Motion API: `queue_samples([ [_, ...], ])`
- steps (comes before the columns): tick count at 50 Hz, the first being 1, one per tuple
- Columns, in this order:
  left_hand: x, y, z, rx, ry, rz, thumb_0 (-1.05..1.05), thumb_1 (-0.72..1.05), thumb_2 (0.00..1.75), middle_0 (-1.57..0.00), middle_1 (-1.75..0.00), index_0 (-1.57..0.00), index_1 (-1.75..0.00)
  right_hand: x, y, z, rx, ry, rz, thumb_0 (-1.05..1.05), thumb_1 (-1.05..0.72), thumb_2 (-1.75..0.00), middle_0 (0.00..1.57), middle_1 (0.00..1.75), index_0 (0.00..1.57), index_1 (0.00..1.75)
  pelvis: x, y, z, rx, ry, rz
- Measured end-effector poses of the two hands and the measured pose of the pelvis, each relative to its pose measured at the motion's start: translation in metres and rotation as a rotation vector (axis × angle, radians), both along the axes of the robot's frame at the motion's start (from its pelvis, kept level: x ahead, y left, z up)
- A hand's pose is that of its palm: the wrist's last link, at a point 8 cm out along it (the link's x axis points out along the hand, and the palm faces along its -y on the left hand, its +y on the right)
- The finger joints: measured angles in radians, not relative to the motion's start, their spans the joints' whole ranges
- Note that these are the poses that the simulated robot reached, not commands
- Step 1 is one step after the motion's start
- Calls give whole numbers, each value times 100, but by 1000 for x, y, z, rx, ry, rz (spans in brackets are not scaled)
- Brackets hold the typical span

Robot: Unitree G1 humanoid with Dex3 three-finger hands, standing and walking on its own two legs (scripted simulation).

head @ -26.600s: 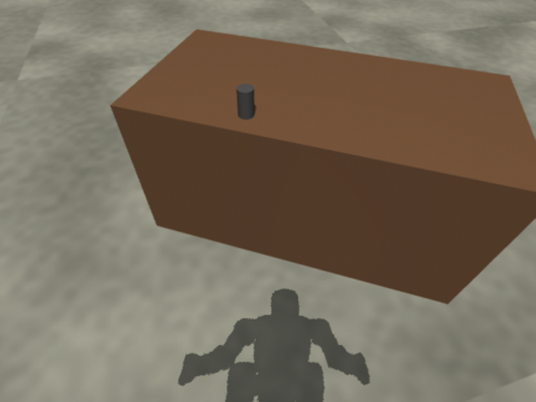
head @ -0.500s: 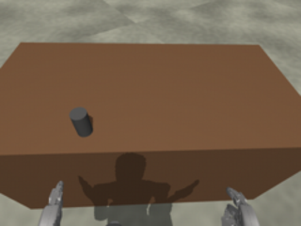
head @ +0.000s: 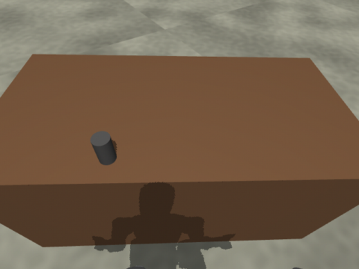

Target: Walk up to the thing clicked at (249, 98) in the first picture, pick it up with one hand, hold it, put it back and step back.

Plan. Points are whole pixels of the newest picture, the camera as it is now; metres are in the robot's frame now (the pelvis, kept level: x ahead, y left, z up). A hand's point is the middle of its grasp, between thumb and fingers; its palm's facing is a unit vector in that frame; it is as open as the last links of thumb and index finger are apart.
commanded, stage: stand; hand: left
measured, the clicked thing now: (104, 148) +0.44 +0.22 -0.04
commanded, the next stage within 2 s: none
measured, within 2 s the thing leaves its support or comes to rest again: neither
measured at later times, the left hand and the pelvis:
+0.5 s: hand out of the picture +0.03 +0.25 -0.12, palm faces -0.02 -0.94 -0.34, open 7.9 cm; pelvis -0.02 +0.00 +0.04, yaw +0 degrees
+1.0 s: hand out of the picture +0.04 +0.25 -0.12, palm faces -0.04 -0.94 -0.34, open 7.4 cm; pelvis -0.01 +0.00 +0.04, yaw +0 degrees
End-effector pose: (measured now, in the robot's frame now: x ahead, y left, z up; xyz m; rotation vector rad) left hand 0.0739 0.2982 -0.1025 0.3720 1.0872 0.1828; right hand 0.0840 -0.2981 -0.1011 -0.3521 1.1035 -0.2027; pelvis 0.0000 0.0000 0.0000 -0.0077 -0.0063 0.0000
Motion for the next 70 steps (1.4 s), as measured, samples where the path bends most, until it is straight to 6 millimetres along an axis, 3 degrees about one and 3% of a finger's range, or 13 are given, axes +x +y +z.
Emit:
queue_samples([
  [6,-19,0,-2,-22,69,33,-1,-29,32,-16,-21,-15,-20,-11,9,2,18,47,-16,0,-90,-90,20,30,20,30,-2,3,9,-6,-15,-3],
  [14,-35,0,4,-34,114,65,0,26,73,-20,-28,-19,-28,-21,19,5,47,73,-27,0,-90,-90,20,30,20,30,-6,5,22,-4,-44,0],
  [19,-41,0,10,-36,124,73,0,59,83,-20,-29,-20,-29,-28,20,10,55,82,-36,0,-90,-90,20,30,20,30,-11,4,29,-2,-60,0],
  [25,-49,-1,16,-36,142,73,0,80,88,-21,-30,-20,-29,-38,14,15,58,97,-53,0,-90,-90,20,30,20,30,-18,2,35,0,-68,2],
  [43,-53,-5,18,-39,201,79,0,90,90,-21,-30,-20,-30,-59,1,16,49,181,-85,0,-90,-90,20,30,20,30,-17,-2,40,2,-58,-3],
  [59,-14,-6,22,-46,151,59,0,90,90,-21,-30,-20,-30,-30,4,21,49,139,-73,0,-90,-90,20,30,20,30,-4,-1,43,7,-50,-10],
  [70,-6,-4,24,-41,152,61,0,90,90,-21,-30,-20,-30,-18,1,23,43,132,-72,0,-90,-90,20,30,20,30,3,-1,44,7,-42,-12],
])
